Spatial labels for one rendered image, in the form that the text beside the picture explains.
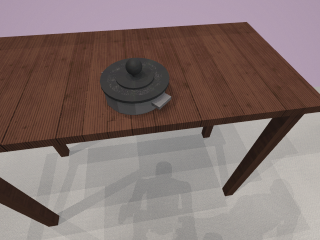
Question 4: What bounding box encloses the knob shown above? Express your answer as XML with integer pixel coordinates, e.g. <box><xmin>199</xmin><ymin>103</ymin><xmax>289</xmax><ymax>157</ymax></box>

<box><xmin>125</xmin><ymin>58</ymin><xmax>142</xmax><ymax>75</ymax></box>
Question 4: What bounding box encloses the table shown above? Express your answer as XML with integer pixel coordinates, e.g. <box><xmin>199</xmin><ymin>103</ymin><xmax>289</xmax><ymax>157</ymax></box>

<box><xmin>0</xmin><ymin>22</ymin><xmax>320</xmax><ymax>227</ymax></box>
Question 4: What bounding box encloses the pot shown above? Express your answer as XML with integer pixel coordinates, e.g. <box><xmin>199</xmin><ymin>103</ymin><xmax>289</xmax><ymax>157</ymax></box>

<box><xmin>101</xmin><ymin>72</ymin><xmax>172</xmax><ymax>115</ymax></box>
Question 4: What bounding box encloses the lid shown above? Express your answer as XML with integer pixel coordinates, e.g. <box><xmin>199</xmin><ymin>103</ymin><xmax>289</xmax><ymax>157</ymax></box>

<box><xmin>100</xmin><ymin>57</ymin><xmax>170</xmax><ymax>104</ymax></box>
